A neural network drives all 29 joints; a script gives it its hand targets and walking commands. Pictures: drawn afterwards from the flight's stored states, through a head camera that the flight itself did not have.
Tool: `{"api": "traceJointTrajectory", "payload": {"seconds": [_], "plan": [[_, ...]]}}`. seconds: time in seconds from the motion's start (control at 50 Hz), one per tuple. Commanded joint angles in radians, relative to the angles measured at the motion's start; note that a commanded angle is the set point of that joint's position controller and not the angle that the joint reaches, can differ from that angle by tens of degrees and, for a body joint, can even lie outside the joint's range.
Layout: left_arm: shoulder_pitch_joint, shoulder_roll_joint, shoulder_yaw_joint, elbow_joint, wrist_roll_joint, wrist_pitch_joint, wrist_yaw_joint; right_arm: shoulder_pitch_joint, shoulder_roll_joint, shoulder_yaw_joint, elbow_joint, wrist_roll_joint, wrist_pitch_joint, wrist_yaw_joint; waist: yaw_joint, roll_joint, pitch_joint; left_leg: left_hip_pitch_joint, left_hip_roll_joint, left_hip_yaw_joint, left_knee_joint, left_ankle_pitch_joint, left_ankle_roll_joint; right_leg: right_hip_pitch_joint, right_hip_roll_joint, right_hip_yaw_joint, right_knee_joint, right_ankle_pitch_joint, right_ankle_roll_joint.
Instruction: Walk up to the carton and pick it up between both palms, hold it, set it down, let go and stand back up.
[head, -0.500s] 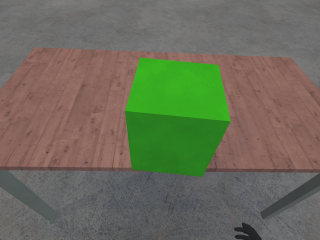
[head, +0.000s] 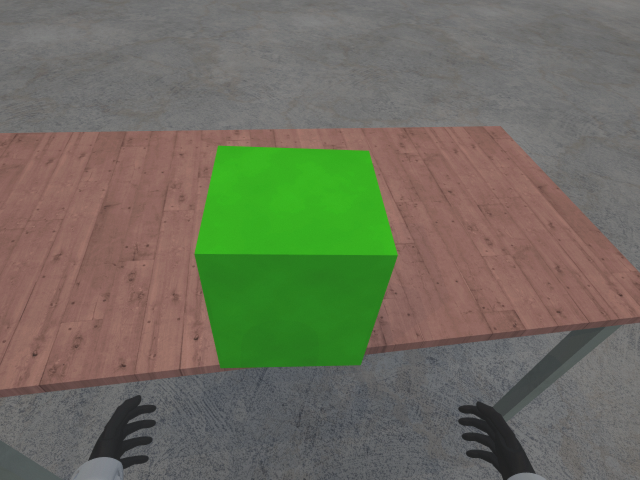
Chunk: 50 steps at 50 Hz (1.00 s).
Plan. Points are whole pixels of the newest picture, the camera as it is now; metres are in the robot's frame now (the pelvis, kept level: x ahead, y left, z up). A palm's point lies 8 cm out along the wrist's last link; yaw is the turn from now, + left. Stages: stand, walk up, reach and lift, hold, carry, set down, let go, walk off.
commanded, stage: reach and lift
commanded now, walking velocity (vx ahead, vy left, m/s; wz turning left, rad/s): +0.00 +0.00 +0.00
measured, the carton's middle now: (293, 261) +0.39 +0.03 +0.05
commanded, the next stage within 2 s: none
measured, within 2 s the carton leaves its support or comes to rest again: neither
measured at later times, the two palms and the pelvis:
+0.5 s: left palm (95, 445) +0.17 +0.25 -0.01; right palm (490, 443) +0.17 -0.22 -0.02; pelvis +0.02 +0.03 +0.01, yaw -1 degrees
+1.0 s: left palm (107, 429) +0.17 +0.22 +0.04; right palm (504, 433) +0.16 -0.21 +0.04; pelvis +0.00 +0.02 +0.01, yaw -2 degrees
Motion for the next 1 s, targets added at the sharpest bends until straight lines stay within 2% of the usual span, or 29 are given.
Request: {"api": "traceJointTrajectory", "payload": {"seconds": [0.0,0.04,0.1,0.2,0.26,0.34,0.44,0.5,0.66,0.74,0.9,0.98], "plan": [[-0.079,0.126,0.04,-0.165,-0.019,-0.033,0.025,-0.12,-0.07,-0.038,-0.325,-0.012,0.052,0.019,0.077,0.005,0.049,-0.018,-0.102,0.092,-0.115,0.079,0.035,-0.06,-0.008,0.022,-0.165,0.041,0.019],[-0.1,0.12,0.03,-0.22,-0.029,-0.052,0.036,-0.089,-0.057,-0.044,-0.357,-0.01,0.077,0.026,0.069,0.014,0.036,-0.002,-0.096,0.097,-0.124,0.067,0.036,-0.074,-0.015,0.032,-0.172,0.022,0.017],[-0.072,0.1,0.012,-0.292,-0.043,-0.079,0.043,-0.027,-0.054,-0.057,-0.375,0.001,0.094,0.027,0.042,0.035,-0.006,0.053,-0.089,0.094,-0.121,0.115,0.027,-0.076,-0.016,0.034,-0.172,0.086,0.016],[0.056,0.062,-0.01,-0.387,-0.05,-0.108,0.036,0.063,-0.093,-0.094,-0.37,0.032,0.079,0.017,0.004,0.076,-0.091,0.166,-0.085,0.065,-0.089,0.305,-0.014,-0.059,0.01,0.007,-0.17,0.258,0.011],[0.135,0.04,-0.021,-0.43,-0.044,-0.12,0.034,0.09,-0.117,-0.106,-0.397,0.046,0.059,0.017,0.007,0.083,-0.103,0.203,-0.082,0.047,-0.072,0.424,-0.038,-0.048,0.032,-0.011,-0.179,0.31,0.005],[0.191,0.015,-0.044,-0.459,-0.049,-0.143,0.043,0.097,-0.131,-0.112,-0.479,0.06,0.038,0.029,0.031,0.059,-0.061,0.192,-0.073,0.033,-0.074,0.485,-0.049,-0.052,0.052,-0.021,-0.202,0.274,-0.01],[0.191,0.0,-0.08,-0.488,-0.082,-0.177,0.066,0.11,-0.13,-0.113,-0.604,0.076,0.049,0.051,0.052,0.015,-0.004,0.14,-0.062,0.028,-0.102,0.409,-0.035,-0.067,0.05,-0.005,-0.217,0.195,-0.02],[0.18,-0.002,-0.093,-0.519,-0.1,-0.19,0.079,0.132,-0.125,-0.107,-0.67,0.097,0.07,0.058,0.055,0.007,0.005,0.114,-0.06,0.03,-0.115,0.358,-0.024,-0.062,0.041,0.014,-0.217,0.185,-0.022],[0.21,0.002,-0.076,-0.638,-0.087,-0.199,0.095,0.237,-0.096,-0.089,-0.751,0.172,0.109,0.045,0.047,0.065,-0.035,0.135,-0.07,0.041,-0.118,0.33,-0.015,-0.053,0.024,0.052,-0.214,0.225,-0.019],[0.213,0.004,-0.074,-0.684,-0.09,-0.195,0.094,0.246,-0.074,-0.085,-0.81,0.187,0.118,0.026,0.043,0.075,-0.027,0.13,-0.075,0.047,-0.122,0.277,-0.006,-0.077,0.016,0.06,-0.219,0.184,-0.018],[0.16,0.015,-0.103,-0.742,-0.164,-0.196,0.1,0.192,-0.038,-0.091,-0.987,0.162,0.157,-0.005,0.048,0.008,0.016,0.079,-0.072,0.054,-0.15,0.103,0.022,-0.154,0.0,0.065,-0.223,0.033,-0.01],[0.123,0.024,-0.11,-0.744,-0.19,-0.196,0.106,0.161,-0.033,-0.097,-1.026,0.154,0.189,-0.013,0.053,-0.016,0.019,0.065,-0.066,0.052,-0.159,0.049,0.03,-0.166,-0.002,0.069,-0.214,-0.005,-0.006]]}}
